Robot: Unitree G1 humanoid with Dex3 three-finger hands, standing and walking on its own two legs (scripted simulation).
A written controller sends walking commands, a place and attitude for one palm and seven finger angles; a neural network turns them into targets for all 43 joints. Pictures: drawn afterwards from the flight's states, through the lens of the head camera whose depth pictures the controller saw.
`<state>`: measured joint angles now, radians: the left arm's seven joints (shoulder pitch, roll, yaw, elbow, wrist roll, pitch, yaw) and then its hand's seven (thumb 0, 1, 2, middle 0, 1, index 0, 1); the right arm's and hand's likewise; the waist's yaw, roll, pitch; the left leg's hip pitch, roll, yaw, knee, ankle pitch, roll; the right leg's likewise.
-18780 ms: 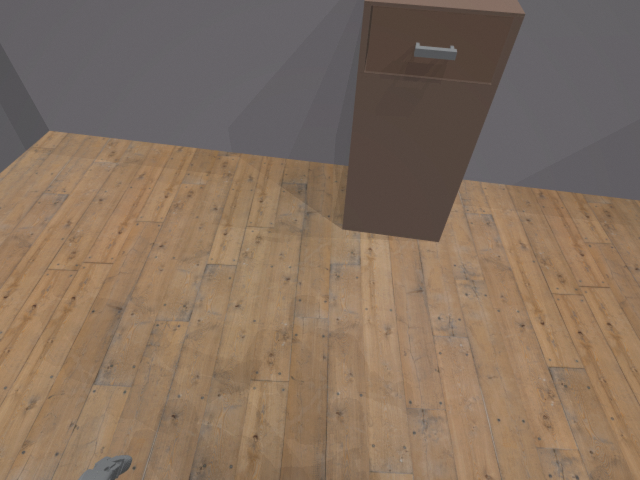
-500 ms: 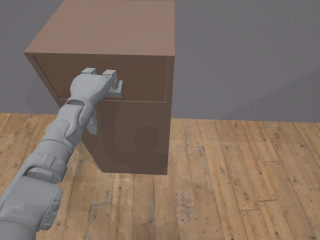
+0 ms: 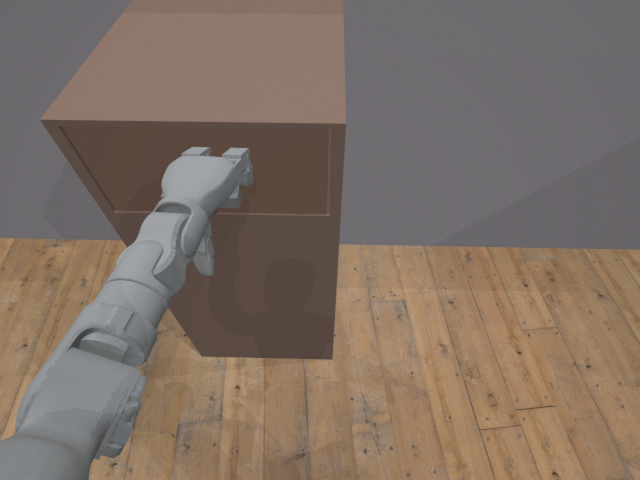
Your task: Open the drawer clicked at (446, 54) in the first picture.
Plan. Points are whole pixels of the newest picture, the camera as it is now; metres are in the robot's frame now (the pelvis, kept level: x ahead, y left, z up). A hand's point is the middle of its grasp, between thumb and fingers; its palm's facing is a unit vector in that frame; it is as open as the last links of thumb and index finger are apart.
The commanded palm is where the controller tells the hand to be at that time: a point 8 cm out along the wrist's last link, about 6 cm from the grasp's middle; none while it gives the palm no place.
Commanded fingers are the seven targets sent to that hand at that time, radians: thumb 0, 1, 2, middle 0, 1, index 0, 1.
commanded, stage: move the hooked fingers above the handle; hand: left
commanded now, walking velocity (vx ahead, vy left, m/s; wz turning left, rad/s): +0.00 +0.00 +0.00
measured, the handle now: (205, 187) +0.52 +0.18 +0.05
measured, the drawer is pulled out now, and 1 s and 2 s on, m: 0.00 0.00 0.00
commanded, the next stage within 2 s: lift the fingers back up to retry in 1.88 s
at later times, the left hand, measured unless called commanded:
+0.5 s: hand (230, 208) +0.45 +0.12 +0.08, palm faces -0.04 -0.11 -0.99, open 13.8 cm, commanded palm +0.44 +0.18 +0.16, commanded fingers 0.00 -0.50 0.30 -0.30 -1.20 -0.30 -1.20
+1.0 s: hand (219, 188) +0.46 +0.14 +0.11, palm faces +0.09 -0.12 -0.99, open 13.8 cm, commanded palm +0.44 +0.19 +0.16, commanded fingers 0.00 -0.50 0.30 -0.30 -1.20 -0.30 -1.20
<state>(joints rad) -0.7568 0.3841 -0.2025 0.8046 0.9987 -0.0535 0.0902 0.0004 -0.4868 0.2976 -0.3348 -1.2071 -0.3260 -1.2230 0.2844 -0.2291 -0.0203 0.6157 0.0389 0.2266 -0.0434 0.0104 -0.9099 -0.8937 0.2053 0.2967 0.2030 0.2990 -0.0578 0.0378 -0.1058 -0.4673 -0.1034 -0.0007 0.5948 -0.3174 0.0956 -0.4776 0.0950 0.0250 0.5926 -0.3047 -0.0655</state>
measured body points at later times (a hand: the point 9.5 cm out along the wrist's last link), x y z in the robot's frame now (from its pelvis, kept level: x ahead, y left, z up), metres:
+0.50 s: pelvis +0.00 +0.00 +0.00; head +0.05 -0.01 +0.45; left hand +0.44 +0.13 +0.13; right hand +0.10 -0.26 -0.13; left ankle -0.02 +0.06 -0.73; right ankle -0.02 -0.08 -0.73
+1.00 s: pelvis +0.00 +0.00 +0.00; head +0.04 -0.01 +0.45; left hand +0.45 +0.14 +0.16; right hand +0.08 -0.27 -0.13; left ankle -0.02 +0.06 -0.73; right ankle -0.02 -0.08 -0.73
